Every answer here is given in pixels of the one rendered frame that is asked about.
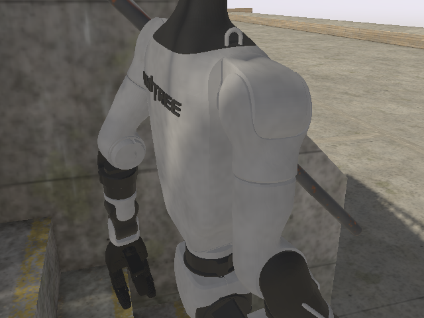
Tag stairs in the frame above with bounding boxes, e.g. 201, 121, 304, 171
0, 217, 191, 318

